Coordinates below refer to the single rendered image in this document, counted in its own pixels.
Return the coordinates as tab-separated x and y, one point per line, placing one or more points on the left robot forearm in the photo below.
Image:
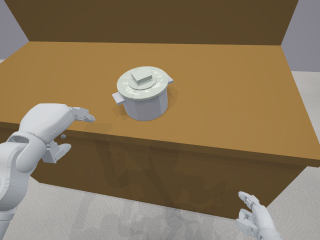
19	157

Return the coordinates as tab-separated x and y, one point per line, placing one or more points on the right robot forearm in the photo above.
269	234

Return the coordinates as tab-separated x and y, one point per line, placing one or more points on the lid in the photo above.
129	89

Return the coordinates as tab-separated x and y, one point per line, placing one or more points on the knob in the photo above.
141	75

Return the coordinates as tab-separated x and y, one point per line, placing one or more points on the robot right hand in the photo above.
251	223

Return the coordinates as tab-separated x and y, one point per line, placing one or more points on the table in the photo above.
235	120

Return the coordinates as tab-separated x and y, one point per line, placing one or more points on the robot left hand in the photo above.
49	120

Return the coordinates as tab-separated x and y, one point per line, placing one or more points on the pot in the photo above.
144	110

